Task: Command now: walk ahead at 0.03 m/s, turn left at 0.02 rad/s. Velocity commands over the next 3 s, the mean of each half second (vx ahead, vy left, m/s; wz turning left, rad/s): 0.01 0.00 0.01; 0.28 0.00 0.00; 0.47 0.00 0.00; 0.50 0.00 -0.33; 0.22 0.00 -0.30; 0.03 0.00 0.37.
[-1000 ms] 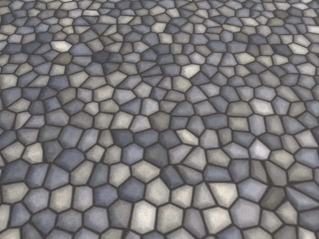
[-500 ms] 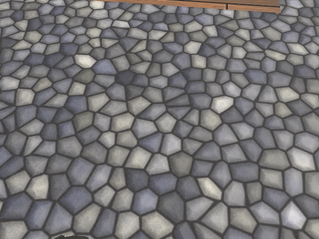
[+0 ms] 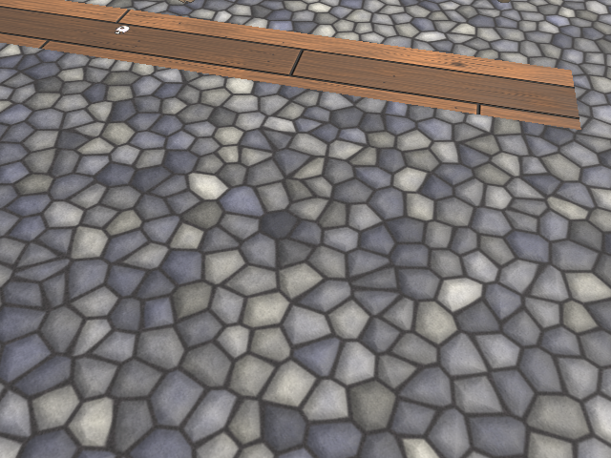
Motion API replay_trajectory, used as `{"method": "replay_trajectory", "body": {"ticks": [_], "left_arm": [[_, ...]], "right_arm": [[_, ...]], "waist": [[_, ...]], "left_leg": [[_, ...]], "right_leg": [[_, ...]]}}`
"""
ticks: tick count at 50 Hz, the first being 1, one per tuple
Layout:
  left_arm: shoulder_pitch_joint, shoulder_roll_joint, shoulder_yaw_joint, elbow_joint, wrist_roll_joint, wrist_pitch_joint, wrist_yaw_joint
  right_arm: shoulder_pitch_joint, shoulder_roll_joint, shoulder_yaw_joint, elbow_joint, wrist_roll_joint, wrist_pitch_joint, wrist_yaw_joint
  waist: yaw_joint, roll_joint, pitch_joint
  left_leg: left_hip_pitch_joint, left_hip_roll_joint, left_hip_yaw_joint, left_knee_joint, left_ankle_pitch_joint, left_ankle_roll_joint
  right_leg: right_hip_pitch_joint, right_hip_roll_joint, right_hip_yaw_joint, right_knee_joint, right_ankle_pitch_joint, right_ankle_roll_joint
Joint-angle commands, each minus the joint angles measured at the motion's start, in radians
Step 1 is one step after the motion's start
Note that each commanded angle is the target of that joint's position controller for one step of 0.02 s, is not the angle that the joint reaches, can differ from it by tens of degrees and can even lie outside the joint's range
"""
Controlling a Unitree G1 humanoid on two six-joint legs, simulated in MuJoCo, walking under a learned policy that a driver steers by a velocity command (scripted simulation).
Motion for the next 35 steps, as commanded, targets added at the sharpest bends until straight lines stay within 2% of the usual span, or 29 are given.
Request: {"method": "replay_trajectory", "body": {"ticks": [1, 9, 26, 27, 29, 31, 32, 33, 34, 35], "left_arm": [[0.07, 0.076, 0.014, 0.01, -0.001, -0.005, 0.007], [0.072, 0.056, 0.009, 0.06, -0.002, 0.001, 0.018], [0.083, 0.036, 0.001, 0.125, -0.003, 0.01, 0.027], [0.09, 0.03, -0.001, 0.13, -0.001, 0.01, 0.026], [0.087, 0.046, 0.009, 0.124, 0.003, 0.015, 0.023], [0.055, 0.042, 0.013, 0.099, 0.014, 0.019, 0.013], [0.03, 0.017, 0.009, 0.08, 0.02, 0.015, 0.006], [0.011, -0.004, 0.005, 0.063, 0.029, 0.007, 0.0], [-0.015, 0.004, 0.008, 0.044, 0.033, -0.003, -0.004], [-0.031, 0.019, 0.014, 0.028, 0.029, -0.014, -0.009]], "right_arm": [[0.043, -0.094, -0.016, -0.004, 0.002, -0.01, -0.005], [0.069, -0.084, -0.011, 0.035, 0.001, -0.008, -0.009], [0.119, -0.055, 0.001, 0.081, -0.001, -0.002, -0.014], [0.131, -0.052, 0.002, 0.085, -0.002, -0.002, -0.014], [0.143, -0.088, -0.015, 0.084, -0.003, 0.007, -0.012], [0.178, -0.114, -0.032, 0.077, -0.006, 0.017, -0.006], [0.216, -0.126, -0.04, 0.083, -0.006, 0.017, -0.005], [0.236, -0.14, -0.049, 0.087, -0.008, 0.015, -0.005], [0.239, -0.139, -0.054, 0.085, -0.011, 0.011, -0.003], [0.231, -0.141, -0.058, 0.08, -0.017, 0.004, -0.001]], "waist": [[-0.006, 0.048, 0.055], [-0.012, 0.023, 0.052], [-0.015, 0.024, 0.077], [-0.016, 0.026, 0.058], [-0.021, 0.055, 0.08], [-0.045, 0.093, 0.161], [-0.062, 0.135, 0.188], [-0.07, 0.172, 0.205], [-0.075, 0.167, 0.212], [-0.069, 0.148, 0.201]], "left_leg": [[-0.036, 0.11, -0.117, -0.117, 0.05, 0.045], [-0.016, 0.106, -0.104, -0.109, 0.098, 0.049], [-0.01, 0.098, -0.093, -0.11, 0.106, 0.049], [-0.004, 0.09, -0.092, -0.122, 0.023, 0.051], [-0.035, 0.07, -0.108, -0.126, -0.262, 0.08], [-0.07, 0.117, -0.203, -0.177, -0.545, 0.134], [-0.051, 0.181, -0.294, -0.229, -0.624, 0.169], [-0.029, 0.253, -0.38, -0.275, -0.65, 0.208], [-0.034, 0.297, -0.427, -0.3, -0.607, 0.234], [-0.017, 0.309, -0.432, -0.305, -0.542, 0.243]], "right_leg": [[0.015, -0.103, 0.116, -0.069, 0.01, -0.003], [0.039, -0.109, 0.115, -0.064, 0.043, 0.001], [0.036, -0.115, 0.117, -0.055, 0.05, 0.002], [0.043, -0.105, 0.112, -0.059, -0.015, 0.002], [0.0, -0.053, 0.074, 0.002, -0.241, -0.013], [-0.14, -0.015, 0.048, 0.094, -0.406, -0.029], [-0.208, 0.004, 0.014, 0.177, -0.377, -0.027], [-0.255, -0.001, -0.022, 0.262, -0.303, -0.026], [-0.277, -0.031, -0.009, 0.323, -0.26, -0.029], [-0.298, -0.046, 0.007, 0.361, -0.271, -0.033]]}}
